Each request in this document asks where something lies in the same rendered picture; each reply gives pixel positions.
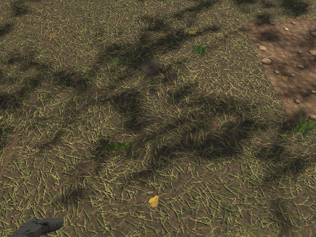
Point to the robot left hand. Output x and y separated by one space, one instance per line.
38 227

